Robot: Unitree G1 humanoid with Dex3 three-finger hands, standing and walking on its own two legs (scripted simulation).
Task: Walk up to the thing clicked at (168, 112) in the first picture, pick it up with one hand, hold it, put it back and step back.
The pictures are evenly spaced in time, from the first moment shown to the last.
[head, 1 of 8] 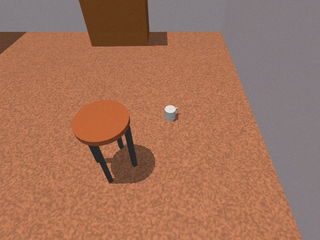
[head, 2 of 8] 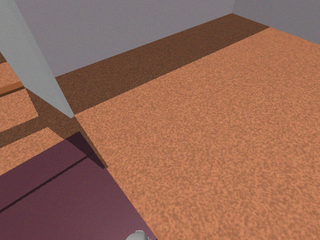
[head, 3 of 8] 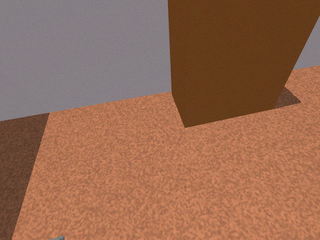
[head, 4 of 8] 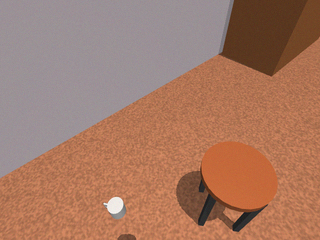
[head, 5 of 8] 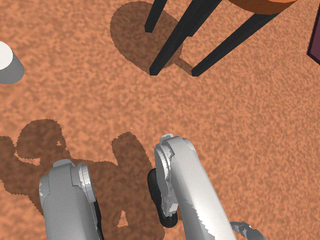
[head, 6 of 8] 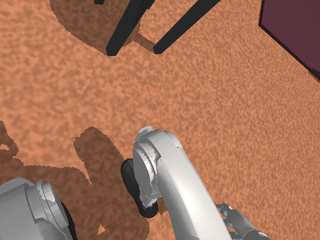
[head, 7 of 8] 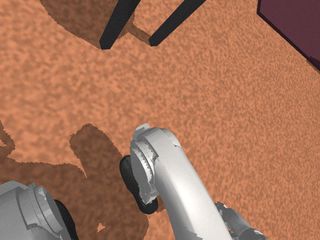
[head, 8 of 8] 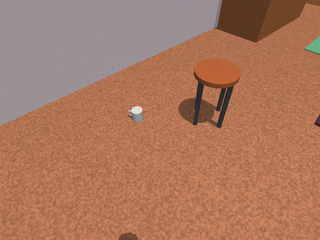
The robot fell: no
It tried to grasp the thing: no
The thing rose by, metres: 0.00
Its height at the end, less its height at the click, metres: +0.00
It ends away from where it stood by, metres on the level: 0.00
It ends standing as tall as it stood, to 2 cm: yes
